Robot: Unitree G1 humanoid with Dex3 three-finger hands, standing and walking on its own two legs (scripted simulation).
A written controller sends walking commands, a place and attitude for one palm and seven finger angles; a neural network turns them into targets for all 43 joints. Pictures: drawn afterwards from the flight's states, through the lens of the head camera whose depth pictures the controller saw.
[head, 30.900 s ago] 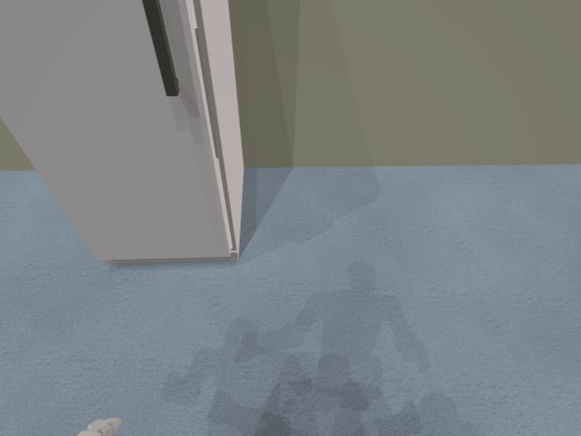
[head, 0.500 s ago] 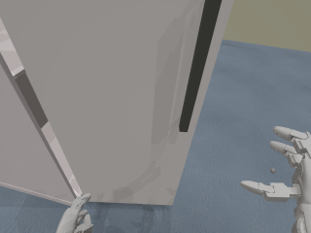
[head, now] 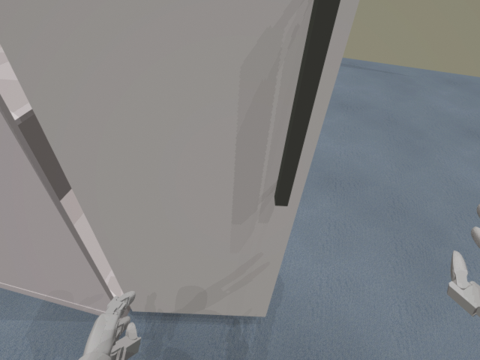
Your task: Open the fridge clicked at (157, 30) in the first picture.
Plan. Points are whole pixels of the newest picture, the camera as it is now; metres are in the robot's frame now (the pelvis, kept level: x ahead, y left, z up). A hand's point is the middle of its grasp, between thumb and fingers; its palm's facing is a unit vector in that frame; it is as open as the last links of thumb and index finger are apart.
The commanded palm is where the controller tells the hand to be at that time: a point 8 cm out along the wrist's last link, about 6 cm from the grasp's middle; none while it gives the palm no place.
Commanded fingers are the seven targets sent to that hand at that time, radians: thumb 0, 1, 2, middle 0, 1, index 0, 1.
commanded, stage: draw the hand back to the body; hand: right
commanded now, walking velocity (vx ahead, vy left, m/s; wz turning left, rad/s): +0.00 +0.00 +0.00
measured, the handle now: (298, 109) +0.43 -0.10 +0.24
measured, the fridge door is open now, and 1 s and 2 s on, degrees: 78 78 78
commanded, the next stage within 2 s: step back with the hand held close in 0.32 s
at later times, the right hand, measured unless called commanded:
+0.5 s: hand (457, 262) +0.20 -0.28 +0.15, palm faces +0.47 +0.80 -0.37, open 7.4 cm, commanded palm +0.15 -0.31 +0.17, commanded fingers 0.00 -0.90 -0.90 0.20 0.30 0.20 0.30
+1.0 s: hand out of the picture +0.14 -0.29 +0.15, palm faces +0.47 +0.74 -0.48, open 7.4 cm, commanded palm +0.09 -0.32 +0.17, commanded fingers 0.00 -0.90 -0.90 0.20 0.30 0.20 0.30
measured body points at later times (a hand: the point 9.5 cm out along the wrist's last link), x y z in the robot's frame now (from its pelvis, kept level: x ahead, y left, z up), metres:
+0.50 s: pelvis +0.01 -0.01 +0.00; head -0.01 +0.00 +0.45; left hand +0.20 +0.21 -0.08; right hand +0.17 -0.32 +0.17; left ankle +0.03 +0.11 -0.74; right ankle -0.02 -0.10 -0.74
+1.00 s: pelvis -0.06 -0.02 -0.02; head -0.05 -0.02 +0.43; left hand +0.12 +0.22 -0.09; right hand +0.11 -0.33 +0.18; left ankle +0.03 +0.11 -0.74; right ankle -0.03 -0.10 -0.74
